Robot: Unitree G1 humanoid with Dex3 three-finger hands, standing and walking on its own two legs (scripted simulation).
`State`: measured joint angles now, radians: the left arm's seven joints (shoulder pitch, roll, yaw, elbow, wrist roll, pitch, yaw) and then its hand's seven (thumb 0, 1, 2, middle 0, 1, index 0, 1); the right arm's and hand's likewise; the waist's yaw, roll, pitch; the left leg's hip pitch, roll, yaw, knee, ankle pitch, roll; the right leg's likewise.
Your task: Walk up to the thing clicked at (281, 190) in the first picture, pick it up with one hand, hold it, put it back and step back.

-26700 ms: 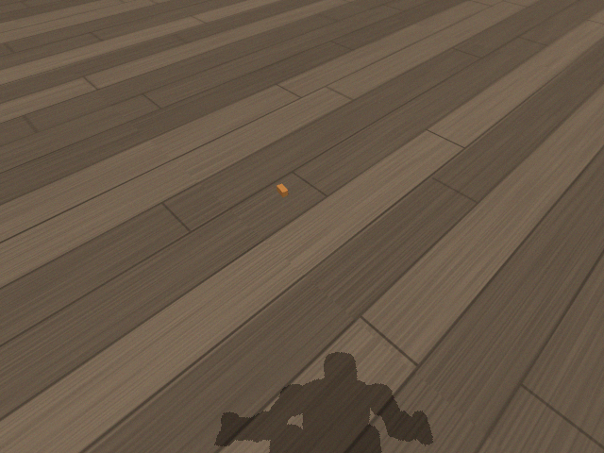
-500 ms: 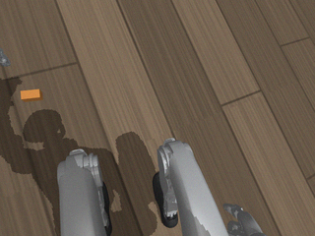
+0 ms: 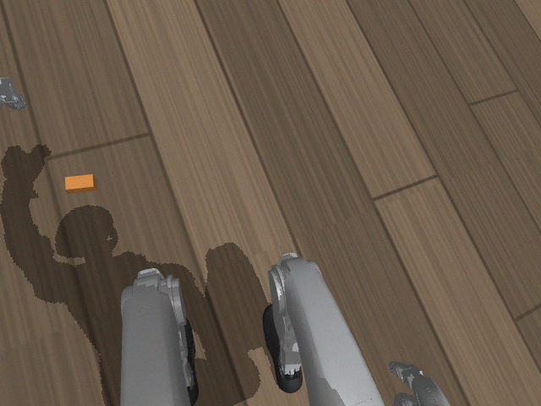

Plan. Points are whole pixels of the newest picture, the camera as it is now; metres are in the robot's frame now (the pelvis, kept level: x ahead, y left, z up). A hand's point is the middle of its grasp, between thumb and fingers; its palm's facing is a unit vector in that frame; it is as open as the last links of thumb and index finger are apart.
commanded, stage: go down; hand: left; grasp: from above
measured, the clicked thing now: (81, 184) +0.57 +0.34 -0.45
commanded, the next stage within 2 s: approach in 1.78 s
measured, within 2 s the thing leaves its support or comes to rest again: neither
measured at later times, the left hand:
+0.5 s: hand out of the picture +0.48 +0.35 -0.02, palm faces -0.44 -0.03 -0.90, open 12.6 cm
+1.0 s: hand out of the picture +0.49 +0.35 +0.00, palm faces -0.45 -0.02 -0.90, open 13.0 cm
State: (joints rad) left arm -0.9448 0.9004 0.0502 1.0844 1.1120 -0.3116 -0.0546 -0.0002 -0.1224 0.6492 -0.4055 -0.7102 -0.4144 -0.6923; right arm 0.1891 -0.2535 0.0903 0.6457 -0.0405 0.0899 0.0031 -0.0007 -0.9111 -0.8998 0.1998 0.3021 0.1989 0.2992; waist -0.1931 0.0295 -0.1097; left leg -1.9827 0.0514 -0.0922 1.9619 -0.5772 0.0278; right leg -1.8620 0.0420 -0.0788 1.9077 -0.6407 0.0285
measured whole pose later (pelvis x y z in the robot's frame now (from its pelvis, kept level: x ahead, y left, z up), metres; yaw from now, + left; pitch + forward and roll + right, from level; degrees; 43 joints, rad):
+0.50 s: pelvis +0.01 +0.01 +0.05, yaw +1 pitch +33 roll -9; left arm -0.94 0.87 0.04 1.15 1.16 -0.34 -0.01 0.00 -0.25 0.75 -0.33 -0.77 -0.33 -0.76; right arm 0.19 -0.24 0.07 0.68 -0.04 0.08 0.01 0.00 -0.92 -0.90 0.20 0.30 0.20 0.30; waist -0.20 0.03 -0.13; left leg -1.84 0.05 -0.09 1.82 -0.57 0.04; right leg -1.71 0.04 -0.08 1.75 -0.62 0.04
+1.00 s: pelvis +0.02 +0.02 +0.07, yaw +1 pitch +33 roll -9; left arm -0.94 0.86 0.04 1.19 1.17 -0.31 0.03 0.00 -0.32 0.80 -0.29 -0.80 -0.28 -0.81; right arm 0.21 -0.23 0.07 0.70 -0.03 0.08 0.01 0.00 -0.92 -0.90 0.20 0.30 0.20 0.30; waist -0.20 0.04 -0.14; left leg -1.77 0.05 -0.08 1.74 -0.57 0.04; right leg -1.64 0.04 -0.07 1.66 -0.61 0.04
